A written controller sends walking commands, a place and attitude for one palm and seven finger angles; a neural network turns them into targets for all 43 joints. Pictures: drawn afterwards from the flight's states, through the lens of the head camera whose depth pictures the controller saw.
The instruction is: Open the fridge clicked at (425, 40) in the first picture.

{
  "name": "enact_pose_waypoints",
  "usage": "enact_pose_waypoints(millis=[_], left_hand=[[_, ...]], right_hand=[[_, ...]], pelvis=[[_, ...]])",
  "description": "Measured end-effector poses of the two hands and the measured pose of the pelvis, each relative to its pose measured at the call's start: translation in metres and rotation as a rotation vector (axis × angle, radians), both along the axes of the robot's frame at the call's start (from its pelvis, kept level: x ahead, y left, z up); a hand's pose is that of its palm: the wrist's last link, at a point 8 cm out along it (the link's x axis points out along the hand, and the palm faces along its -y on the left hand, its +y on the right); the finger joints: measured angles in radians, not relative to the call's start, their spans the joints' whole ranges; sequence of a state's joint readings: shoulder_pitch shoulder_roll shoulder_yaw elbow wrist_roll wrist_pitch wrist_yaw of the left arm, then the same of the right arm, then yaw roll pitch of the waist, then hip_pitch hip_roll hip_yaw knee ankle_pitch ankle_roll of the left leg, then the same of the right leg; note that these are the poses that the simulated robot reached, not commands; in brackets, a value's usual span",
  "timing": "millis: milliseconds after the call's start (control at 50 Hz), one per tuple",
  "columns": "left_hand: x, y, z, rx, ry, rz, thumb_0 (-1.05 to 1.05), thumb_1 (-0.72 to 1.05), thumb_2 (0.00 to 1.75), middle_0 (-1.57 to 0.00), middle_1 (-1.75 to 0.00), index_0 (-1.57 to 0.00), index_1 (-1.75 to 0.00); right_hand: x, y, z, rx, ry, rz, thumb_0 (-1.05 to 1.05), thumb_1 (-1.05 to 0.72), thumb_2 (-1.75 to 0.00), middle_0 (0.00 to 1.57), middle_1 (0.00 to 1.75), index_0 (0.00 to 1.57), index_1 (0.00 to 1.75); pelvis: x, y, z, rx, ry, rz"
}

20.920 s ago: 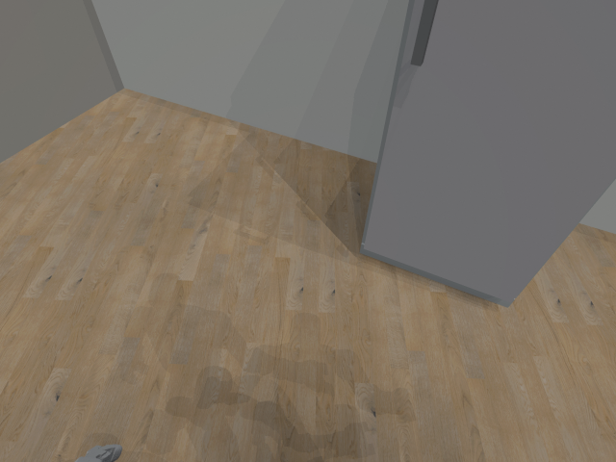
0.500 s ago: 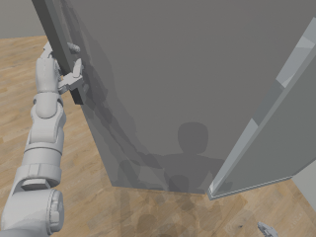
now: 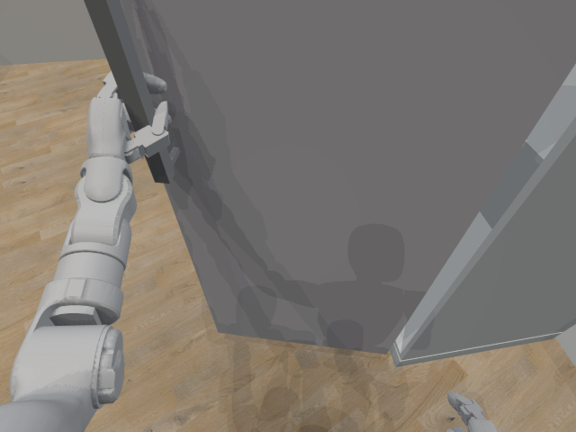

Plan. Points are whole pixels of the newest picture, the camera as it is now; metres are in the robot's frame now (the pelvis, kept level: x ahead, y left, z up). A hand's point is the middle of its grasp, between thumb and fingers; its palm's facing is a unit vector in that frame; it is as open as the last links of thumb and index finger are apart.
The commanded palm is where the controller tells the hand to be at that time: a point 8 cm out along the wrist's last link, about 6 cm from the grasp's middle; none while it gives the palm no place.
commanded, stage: loosen the grip on the handle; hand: left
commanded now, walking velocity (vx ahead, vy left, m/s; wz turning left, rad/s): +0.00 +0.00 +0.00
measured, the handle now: (143, 85) +0.47 +0.22 +0.24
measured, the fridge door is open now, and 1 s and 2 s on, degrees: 73 69 69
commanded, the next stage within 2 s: slip the hand off the handle in 0.66 s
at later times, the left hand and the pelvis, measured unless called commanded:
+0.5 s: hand (166, 120) +0.46 +0.20 +0.19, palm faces +0.27 -0.94 -0.20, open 12.8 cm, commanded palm +0.43 +0.26 +0.20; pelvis +0.02 +0.00 +0.01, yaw -2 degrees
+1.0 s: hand (130, 113) +0.47 +0.25 +0.20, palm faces +0.32 -0.93 -0.19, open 14.7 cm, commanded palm +0.43 +0.30 +0.20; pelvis +0.05 +0.00 +0.01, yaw -1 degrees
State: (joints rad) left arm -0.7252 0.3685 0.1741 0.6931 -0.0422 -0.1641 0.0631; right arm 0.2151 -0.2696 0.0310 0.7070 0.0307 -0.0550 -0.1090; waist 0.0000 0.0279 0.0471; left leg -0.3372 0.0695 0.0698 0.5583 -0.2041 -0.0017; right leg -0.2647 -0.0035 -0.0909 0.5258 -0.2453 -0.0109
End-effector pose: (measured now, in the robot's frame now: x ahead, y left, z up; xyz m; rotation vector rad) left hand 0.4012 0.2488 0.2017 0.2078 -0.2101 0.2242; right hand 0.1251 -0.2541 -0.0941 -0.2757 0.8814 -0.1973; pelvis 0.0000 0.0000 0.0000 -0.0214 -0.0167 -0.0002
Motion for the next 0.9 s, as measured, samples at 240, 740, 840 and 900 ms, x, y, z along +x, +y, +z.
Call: enact_pose_waypoints(millis=[240,740,840,900], left_hand=[[0.022,0.007,0.013,-0.032,0.061,0.013,-0.09,0.43,0.70,-0.46,-1.40,-0.42,-1.40],[0.036,0.009,-0.001,-0.001,0.021,0.033,-0.01,-0.54,0.21,-0.33,-1.21,-0.28,-1.19],[0.038,0.018,-0.002,-0.012,0.062,0.061,-0.01,-0.55,0.20,-0.29,-1.18,-0.27,-1.17],[0.037,0.030,-0.001,-0.017,0.070,0.086,-0.02,-0.55,0.20,-0.28,-1.16,-0.26,-1.16]], right_hand=[[-0.048,-0.009,0.010,0.023,-0.007,-0.030,0.01,-0.90,-0.89,0.21,0.30,0.21,0.30],[-0.019,-0.007,-0.002,0.031,0.089,-0.085,0.01,-0.90,-0.89,0.21,0.30,0.20,0.30],[0.012,-0.001,0.000,0.040,0.040,-0.053,0.01,-0.90,-0.89,0.21,0.30,0.21,0.30],[0.024,0.001,0.002,0.040,0.017,-0.043,0.01,-0.90,-0.89,0.21,0.30,0.21,0.30]], pelvis=[[-0.004,-0.008,0.003,0.016,0.018,-0.012],[0.038,0.002,0.008,0.012,0.047,-0.032],[0.043,0.001,0.008,0.013,0.048,-0.025],[0.045,0.000,0.008,0.014,0.051,-0.027]])
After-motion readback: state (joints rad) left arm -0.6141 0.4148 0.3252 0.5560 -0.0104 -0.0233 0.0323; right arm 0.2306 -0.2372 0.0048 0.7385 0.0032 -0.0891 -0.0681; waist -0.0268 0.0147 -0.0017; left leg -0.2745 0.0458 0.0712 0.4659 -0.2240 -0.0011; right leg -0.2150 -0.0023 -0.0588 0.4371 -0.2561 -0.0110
